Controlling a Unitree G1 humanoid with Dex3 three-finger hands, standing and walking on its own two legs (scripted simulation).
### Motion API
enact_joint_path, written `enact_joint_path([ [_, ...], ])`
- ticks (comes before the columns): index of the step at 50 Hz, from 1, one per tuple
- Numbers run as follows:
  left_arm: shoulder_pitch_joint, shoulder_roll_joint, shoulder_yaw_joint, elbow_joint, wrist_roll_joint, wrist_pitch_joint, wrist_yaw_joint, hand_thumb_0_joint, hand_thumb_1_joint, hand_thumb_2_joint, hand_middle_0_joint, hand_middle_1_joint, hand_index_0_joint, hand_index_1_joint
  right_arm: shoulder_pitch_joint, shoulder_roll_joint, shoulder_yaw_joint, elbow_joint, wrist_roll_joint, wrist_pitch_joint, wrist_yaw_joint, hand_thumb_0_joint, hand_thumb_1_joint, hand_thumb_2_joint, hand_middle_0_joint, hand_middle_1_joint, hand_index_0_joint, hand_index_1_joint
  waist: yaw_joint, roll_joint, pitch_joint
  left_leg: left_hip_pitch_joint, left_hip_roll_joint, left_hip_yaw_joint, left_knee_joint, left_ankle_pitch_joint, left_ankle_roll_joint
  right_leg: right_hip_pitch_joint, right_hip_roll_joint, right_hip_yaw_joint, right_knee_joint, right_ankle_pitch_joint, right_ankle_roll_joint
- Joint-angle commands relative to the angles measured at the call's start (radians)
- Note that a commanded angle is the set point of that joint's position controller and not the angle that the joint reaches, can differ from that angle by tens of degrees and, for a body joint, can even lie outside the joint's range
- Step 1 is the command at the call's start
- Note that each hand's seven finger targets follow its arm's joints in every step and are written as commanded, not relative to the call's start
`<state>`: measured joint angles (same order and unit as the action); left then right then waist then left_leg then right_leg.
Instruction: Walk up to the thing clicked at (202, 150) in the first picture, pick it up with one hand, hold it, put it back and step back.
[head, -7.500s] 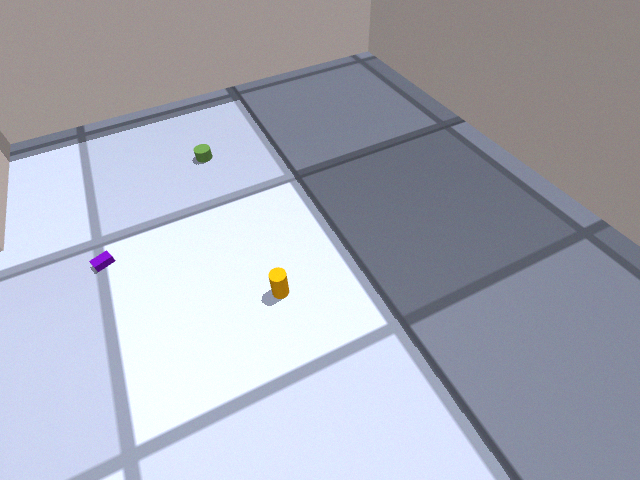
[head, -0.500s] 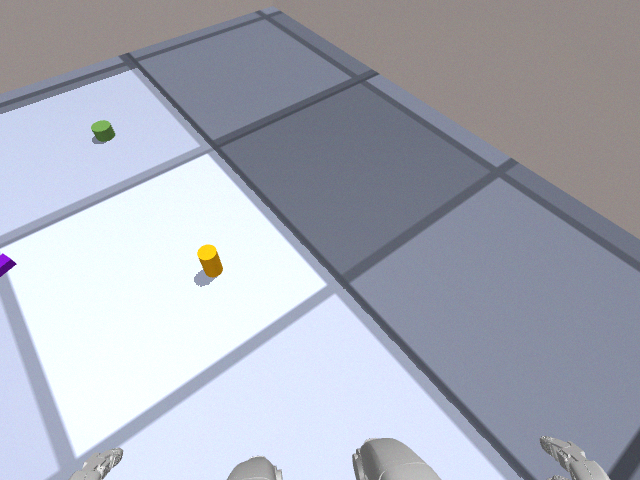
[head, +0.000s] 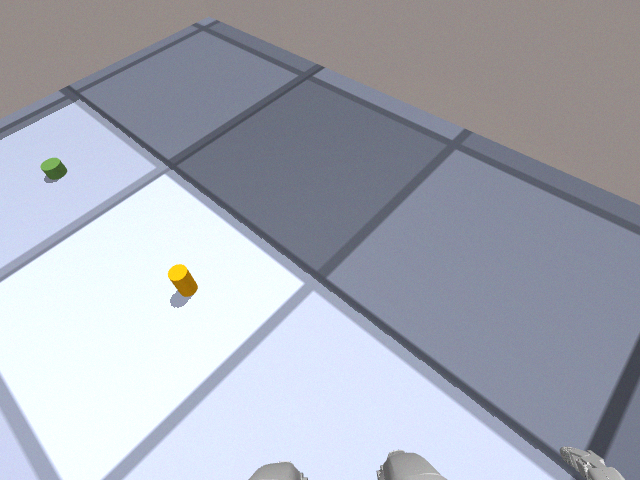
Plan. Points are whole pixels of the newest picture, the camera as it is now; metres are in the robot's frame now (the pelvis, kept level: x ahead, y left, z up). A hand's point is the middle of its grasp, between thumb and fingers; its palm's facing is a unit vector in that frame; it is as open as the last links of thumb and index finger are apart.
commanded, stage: walk up
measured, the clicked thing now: (54, 168) +1.43 +1.31 -0.71
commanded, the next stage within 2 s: stand in 0.78 s
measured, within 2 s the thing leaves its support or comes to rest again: neither
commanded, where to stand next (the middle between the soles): +0.08 +0.03 m, yaw -7 degrees
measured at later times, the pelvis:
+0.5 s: pelvis +0.00 +0.01 +0.02, yaw -7 degrees
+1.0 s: pelvis +0.01 +0.01 +0.04, yaw -6 degrees
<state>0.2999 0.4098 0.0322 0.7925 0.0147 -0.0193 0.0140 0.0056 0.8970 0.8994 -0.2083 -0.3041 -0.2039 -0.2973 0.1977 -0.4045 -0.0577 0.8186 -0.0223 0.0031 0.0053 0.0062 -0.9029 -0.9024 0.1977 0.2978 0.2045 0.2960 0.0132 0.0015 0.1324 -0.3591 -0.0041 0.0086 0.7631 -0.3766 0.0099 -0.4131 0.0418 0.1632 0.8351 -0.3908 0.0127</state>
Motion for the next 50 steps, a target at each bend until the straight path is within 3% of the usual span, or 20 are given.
enact_joint_path([
  [1, -0.024, 0.230, 0.061, -0.058, -0.010, -0.020, 0.042, 0.000, 0.900, 0.900, -0.200, -0.300, -0.200, -0.300, 0.034, -0.320, -0.092, -0.072, 0.001, -0.042, -0.003, 0.000, -0.900, -0.900, 0.200, 0.300, 0.200, 0.300, -0.055, 0.162, -0.159, 0.155, 0.460, -0.542, -0.366, 0.181, 0.311, -0.105, 0.020, -0.033, 0.222, -0.228, -0.024],
  [3, -0.018, 0.218, 0.066, -0.022, -0.013, -0.024, 0.028, 0.000, 0.900, 0.900, -0.200, -0.300, -0.200, -0.300, -0.001, -0.256, -0.067, -0.069, -0.003, -0.045, -0.007, 0.000, -0.900, -0.900, 0.200, 0.300, 0.200, 0.300, -0.023, 0.086, -0.095, 0.122, 0.332, -0.331, -0.313, 0.281, 0.243, -0.089, 0.001, -0.028, 0.198, -0.194, -0.033],
  [6, -0.002, 0.195, 0.066, 0.010, -0.013, -0.035, 0.003, 0.000, 0.900, 0.900, -0.200, -0.300, -0.200, -0.300, -0.025, -0.270, -0.058, -0.050, -0.005, -0.041, -0.004, 0.000, -0.900, -0.900, 0.200, 0.300, 0.200, 0.300, -0.014, 0.209, -0.078, 0.054, 0.266, -0.209, -0.297, 0.251, 0.181, 0.044, -0.013, -0.136, -0.030, -0.089, -0.041],
  [8, 0.064, 0.146, 0.060, 0.054, -0.008, -0.041, 0.004, 0.000, 0.900, 0.900, -0.200, -0.300, -0.200, -0.300, -0.057, -0.238, -0.042, -0.053, -0.001, -0.026, 0.003, 0.000, -0.900, -0.900, 0.200, 0.300, 0.200, 0.300, 0.025, 0.192, -0.127, 0.046, 0.227, -0.129, -0.204, 0.252, 0.138, 0.212, 0.020, -0.182, -0.298, 0.055, -0.046],
  [9, 0.055, 0.177, 0.073, 0.061, 0.004, -0.049, 0.011, 0.000, 0.900, 0.900, -0.200, -0.300, -0.200, -0.300, -0.026, -0.197, -0.026, -0.050, 0.006, -0.020, 0.005, 0.000, -0.900, -0.900, 0.200, 0.300, 0.200, 0.300, 0.026, 0.133, -0.143, -0.015, 0.206, -0.106, -0.135, 0.259, 0.101, 0.313, 0.010, -0.119, -0.356, 0.111, -0.060],
  [10, 0.039, 0.224, 0.085, 0.056, 0.016, -0.056, 0.017, 0.000, 0.900, 0.900, -0.200, -0.300, -0.200, -0.300, -0.014, -0.159, -0.013, -0.054, 0.011, -0.019, 0.005, 0.000, -0.900, -0.900, 0.200, 0.300, 0.200, 0.300, 0.020, 0.010, -0.157, -0.127, 0.152, -0.067, -0.041, 0.168, 0.053, 0.393, -0.083, 0.071, -0.382, 0.137, -0.097],
  [11, -0.015, 0.268, 0.083, 0.040, 0.012, -0.061, 0.018, 0.000, 0.900, 0.900, -0.200, -0.300, -0.200, -0.300, -0.032, -0.131, -0.004, -0.056, 0.014, -0.016, 0.004, 0.000, -0.900, -0.900, 0.200, 0.300, 0.200, 0.300, 0.002, -0.087, -0.133, -0.156, 0.067, -0.004, 0.029, -0.048, 0.004, 0.283, -0.289, 0.376, -0.445, 0.059, -0.197],
  [12, -0.056, 0.294, 0.083, 0.033, 0.008, -0.060, 0.014, 0.000, 0.900, 0.900, -0.200, -0.300, -0.200, -0.300, -0.045, -0.184, -0.025, -0.031, 0.010, -0.010, -0.007, 0.000, -0.900, -0.900, 0.200, 0.300, 0.200, 0.300, 0.001, -0.078, -0.101, -0.047, 0.082, -0.043, 0.092, -0.182, 0.007, 0.130, -0.352, 0.416, -0.424, 0.110, -0.284],
  [13, -0.075, 0.264, 0.072, 0.033, 0.005, -0.059, 0.011, 0.000, 0.900, 0.900, -0.200, -0.300, -0.200, -0.300, -0.039, -0.187, -0.028, -0.017, 0.014, -0.014, -0.006, 0.000, -0.900, -0.900, 0.200, 0.300, 0.200, 0.300, -0.013, -0.055, -0.100, -0.029, 0.077, -0.052, 0.074, -0.204, 0.020, 0.118, -0.328, 0.349, -0.421, 0.150, -0.277],
  [14, -0.100, 0.247, 0.066, 0.039, 0.001, -0.058, 0.011, 0.000, 0.900, 0.900, -0.200, -0.300, -0.200, -0.300, -0.026, -0.176, -0.022, -0.001, 0.020, -0.019, -0.003, 0.000, -0.900, -0.900, 0.200, 0.300, 0.200, 0.300, -0.019, -0.062, -0.095, -0.024, 0.080, -0.045, 0.018, -0.170, 0.027, 0.141, -0.284, 0.277, -0.402, 0.188, -0.239],
  [16, -0.163, 0.231, 0.056, 0.044, 0.000, -0.050, 0.008, 0.000, 0.900, 0.900, -0.200, -0.300, -0.200, -0.300, 0.032, -0.156, -0.019, 0.047, 0.021, -0.033, -0.001, 0.000, -0.900, -0.900, 0.200, 0.300, 0.200, 0.300, -0.058, -0.131, -0.111, 0.139, 0.073, -0.019, -0.181, 0.054, 0.038, 0.050, -0.203, 0.153, -0.364, 0.196, -0.155],
  [17, -0.181, 0.197, 0.045, 0.043, -0.004, -0.044, 0.003, 0.000, 0.900, 0.900, -0.200, -0.300, -0.200, -0.300, 0.056, -0.172, -0.025, 0.064, 0.010, -0.040, -0.001, 0.000, -0.900, -0.900, 0.200, 0.300, 0.200, 0.300, -0.067, -0.097, -0.129, 0.200, 0.098, -0.069, -0.251, 0.110, 0.048, 0.013, -0.160, 0.101, -0.322, 0.215, -0.114],
  [19, -0.136, 0.171, 0.037, 0.084, -0.010, -0.036, -0.001, 0.000, 0.900, 0.900, -0.200, -0.300, -0.200, -0.300, -0.030, -0.229, -0.028, 0.057, 0.009, -0.046, 0.005, 0.000, -0.900, -0.900, 0.200, 0.300, 0.200, 0.300, -0.015, 0.001, -0.127, 0.092, 0.220, -0.236, -0.355, -0.044, 0.121, 0.093, -0.041, -0.003, -0.251, 0.055, -0.063],
  [21, -0.120, 0.176, 0.038, 0.120, -0.006, -0.041, 0.000, 0.000, 0.900, 0.900, -0.200, -0.300, -0.200, -0.300, -0.076, -0.209, -0.012, 0.071, 0.009, -0.040, 0.010, 0.000, -0.900, -0.900, 0.200, 0.300, 0.200, 0.300, 0.013, -0.015, -0.103, 0.026, 0.197, -0.168, -0.352, -0.054, 0.101, 0.192, -0.054, 0.016, -0.323, 0.039, -0.071],
  [24, -0.180, 0.207, 0.038, 0.139, -0.010, -0.048, -0.002, 0.000, 0.900, 0.900, -0.200, -0.300, -0.200, -0.300, -0.064, -0.182, 0.002, 0.109, 0.012, -0.036, 0.009, 0.000, -0.900, -0.900, 0.200, 0.300, 0.200, 0.300, -0.020, -0.011, -0.075, 0.065, 0.097, -0.056, -0.301, -0.007, 0.037, 0.147, -0.131, 0.137, -0.407, 0.095, -0.104],
  [32, -0.209, 0.168, 0.016, 0.213, -0.020, -0.037, 0.001, 0.000, 0.900, 0.900, -0.200, -0.300, -0.200, -0.300, -0.105, -0.193, 0.004, 0.172, 0.018, -0.044, 0.002, 0.000, -0.900, -0.900, 0.200, 0.300, 0.200, 0.300, -0.012, 0.005, -0.164, 0.201, 0.149, -0.058, -0.383, 0.205, 0.051, 0.225, -0.097, 0.037, -0.382, 0.359, -0.060],
  [38, -0.247, 0.158, 0.010, 0.254, -0.018, -0.032, 0.002, 0.000, 0.900, 0.900, -0.200, -0.300, -0.200, -0.300, -0.131, -0.181, -0.003, 0.209, 0.020, -0.036, 0.000, 0.000, -0.900, -0.900, 0.200, 0.300, 0.200, 0.300, -0.022, -0.014, -0.157, 0.246, 0.141, -0.032, -0.400, 0.214, 0.037, 0.225, -0.112, 0.045, -0.431, 0.386, -0.057],
  [39, -0.266, 0.156, 0.005, 0.263, -0.014, -0.029, -0.003, 0.000, 0.900, 0.900, -0.200, -0.300, -0.200, -0.300, -0.130, -0.167, 0.008, 0.217, 0.021, -0.035, -0.004, 0.000, -0.900, -0.900, 0.200, 0.300, 0.200, 0.300, -0.030, -0.033, -0.152, 0.207, 0.142, -0.074, -0.442, 0.210, 0.027, 0.254, -0.128, 0.026, -0.468, 0.384, -0.041],
  [44, -0.265, 0.155, 0.009, 0.288, -0.013, -0.023, -0.003, 0.000, 0.900, 0.900, -0.200, -0.300, -0.200, -0.300, -0.138, -0.167, 0.009, 0.243, 0.018, -0.041, -0.009, 0.000, -0.900, -0.900, 0.200, 0.300, 0.200, 0.300, -0.027, -0.020, -0.193, 0.284, 0.152, -0.064, -0.458, 0.335, 0.018, 0.293, -0.134, 0.001, -0.478, 0.467, -0.028],
  [50, -0.271, 0.148, 0.007, 0.303, -0.012, -0.021, -0.005, 0.000, 0.900, 0.900, -0.200, -0.300, -0.200, -0.300, -0.169, -0.162, 0.010, 0.258, 0.013, -0.042, -0.008, 0.000, -0.900, -0.900, 0.200, 0.300, 0.200, 0.300, -0.023, 0.005, -0.172, 0.280, 0.146, -0.064, -0.486, 0.284, 0.007, 0.282, -0.141, 0.002, -0.526, 0.411, -0.025],
])
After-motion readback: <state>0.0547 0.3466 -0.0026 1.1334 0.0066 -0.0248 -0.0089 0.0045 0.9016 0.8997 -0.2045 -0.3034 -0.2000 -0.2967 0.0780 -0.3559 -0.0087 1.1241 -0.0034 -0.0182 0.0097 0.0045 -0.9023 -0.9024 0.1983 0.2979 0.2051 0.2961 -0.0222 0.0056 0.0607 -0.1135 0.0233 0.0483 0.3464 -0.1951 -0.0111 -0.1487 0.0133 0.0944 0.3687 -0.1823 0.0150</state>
